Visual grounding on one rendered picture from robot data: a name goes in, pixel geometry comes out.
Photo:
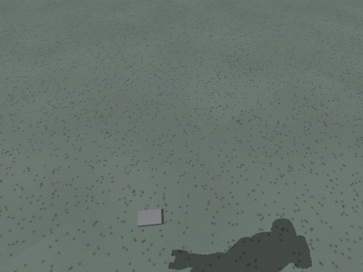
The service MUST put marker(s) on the small box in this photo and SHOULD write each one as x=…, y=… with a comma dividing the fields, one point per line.
x=149, y=218

